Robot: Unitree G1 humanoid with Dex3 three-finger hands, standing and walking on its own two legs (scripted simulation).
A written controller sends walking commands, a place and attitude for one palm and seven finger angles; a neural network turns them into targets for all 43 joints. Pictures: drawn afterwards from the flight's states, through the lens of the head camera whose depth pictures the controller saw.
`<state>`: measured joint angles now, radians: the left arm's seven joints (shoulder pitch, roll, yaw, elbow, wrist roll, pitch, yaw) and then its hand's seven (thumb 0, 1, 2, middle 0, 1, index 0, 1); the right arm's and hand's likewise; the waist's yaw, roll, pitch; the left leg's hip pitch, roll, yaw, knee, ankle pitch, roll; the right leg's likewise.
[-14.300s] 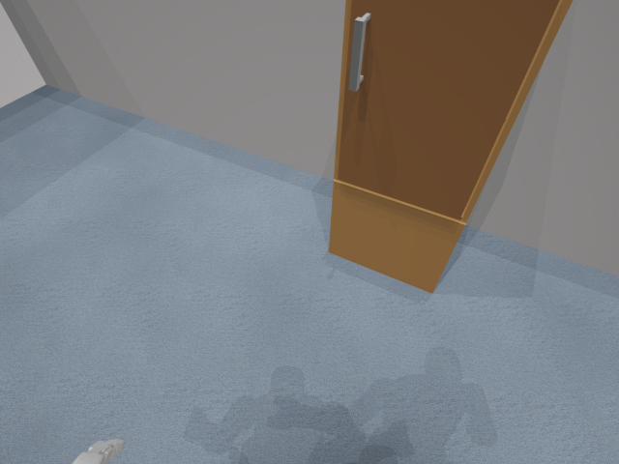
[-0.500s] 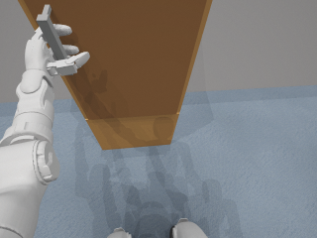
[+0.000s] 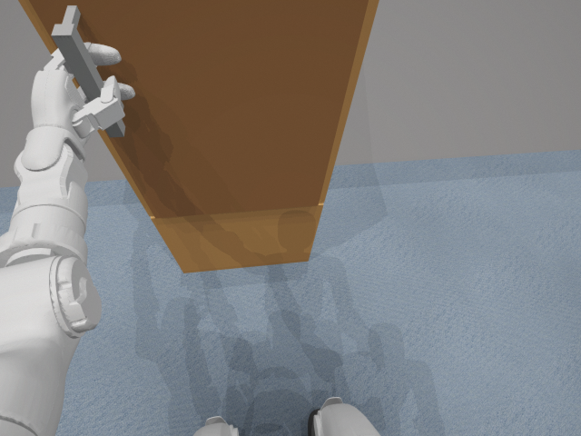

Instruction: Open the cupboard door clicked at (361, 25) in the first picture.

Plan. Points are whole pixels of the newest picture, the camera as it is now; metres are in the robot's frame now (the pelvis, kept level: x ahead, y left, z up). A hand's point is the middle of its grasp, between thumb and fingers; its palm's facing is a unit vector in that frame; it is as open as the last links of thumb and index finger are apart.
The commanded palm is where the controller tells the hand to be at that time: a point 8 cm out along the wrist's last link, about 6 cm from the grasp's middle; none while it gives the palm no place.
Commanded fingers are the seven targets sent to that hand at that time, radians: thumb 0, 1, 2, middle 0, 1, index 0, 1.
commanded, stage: pull the door open along its arc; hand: left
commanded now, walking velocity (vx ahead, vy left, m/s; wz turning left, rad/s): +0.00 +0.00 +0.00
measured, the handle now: (96, 78) +0.57 +0.20 +0.12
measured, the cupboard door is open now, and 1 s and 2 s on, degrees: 0 42 40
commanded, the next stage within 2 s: open thumb and fingers to let go in 1.00 s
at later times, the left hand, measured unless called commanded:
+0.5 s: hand (138, 177) +0.41 +0.14 +0.12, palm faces +0.24 -0.97 +0.07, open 5.7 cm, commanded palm +0.35 +0.19 +0.12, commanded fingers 0.00 0.90 0.90 -0.40 -1.35 -0.40 -1.35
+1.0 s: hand (223, 259) +0.30 +0.05 +0.12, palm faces +0.33 -0.94 -0.02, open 5.8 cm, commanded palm +0.24 +0.07 +0.12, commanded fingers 0.00 0.90 0.90 -0.40 -1.35 -0.40 -1.35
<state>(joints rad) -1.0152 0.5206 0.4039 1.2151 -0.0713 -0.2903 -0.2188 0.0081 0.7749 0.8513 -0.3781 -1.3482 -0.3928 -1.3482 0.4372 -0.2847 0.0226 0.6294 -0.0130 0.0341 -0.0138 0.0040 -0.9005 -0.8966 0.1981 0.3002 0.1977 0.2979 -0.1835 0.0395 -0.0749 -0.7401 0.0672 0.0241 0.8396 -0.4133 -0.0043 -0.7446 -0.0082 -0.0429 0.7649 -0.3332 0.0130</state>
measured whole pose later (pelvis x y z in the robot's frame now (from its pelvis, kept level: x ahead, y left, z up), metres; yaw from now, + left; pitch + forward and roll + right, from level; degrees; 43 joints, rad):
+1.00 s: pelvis +0.02 -0.03 +0.02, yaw +3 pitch +2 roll +0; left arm 0.09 -0.08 -0.28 -0.08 0.05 0.05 0.54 0.01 0.71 0.74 -0.36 -1.34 -0.38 -1.35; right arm 0.17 -0.17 0.00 0.57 -0.05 0.09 0.02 0.01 -0.90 -0.90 0.20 0.30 0.20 0.30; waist 0.00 0.06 -0.05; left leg -0.30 0.05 0.00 0.65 -0.38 -0.04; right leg -0.33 -0.02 -0.08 0.66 -0.36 -0.02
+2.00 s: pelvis -0.01 -0.01 +0.02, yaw +3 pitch +0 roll +0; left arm -0.12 -0.12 -0.27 0.12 0.05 0.06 0.59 -0.01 -0.50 0.30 -0.36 -0.64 -0.34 -0.69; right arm 0.13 -0.16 0.01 0.63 -0.05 0.10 0.01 0.01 -0.90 -0.90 0.20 0.30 0.20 0.30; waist 0.02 0.04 -0.02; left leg -0.33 0.03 0.00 0.67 -0.34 -0.02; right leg -0.34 -0.04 -0.07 0.65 -0.31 0.00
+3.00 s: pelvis +0.01 -0.02 +0.02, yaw +3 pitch +2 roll +0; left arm 0.40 0.14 -0.05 -0.29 -0.14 -0.10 -0.09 -0.01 -0.50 0.30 -0.18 -0.31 -0.17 -0.31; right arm 0.22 -0.21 0.04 0.51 0.01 -0.10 -0.03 0.01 -0.90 -0.90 0.20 0.30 0.20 0.30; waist 0.03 0.05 -0.03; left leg -0.33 0.04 0.00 0.69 -0.39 -0.03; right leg -0.36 -0.03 -0.07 0.70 -0.37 -0.01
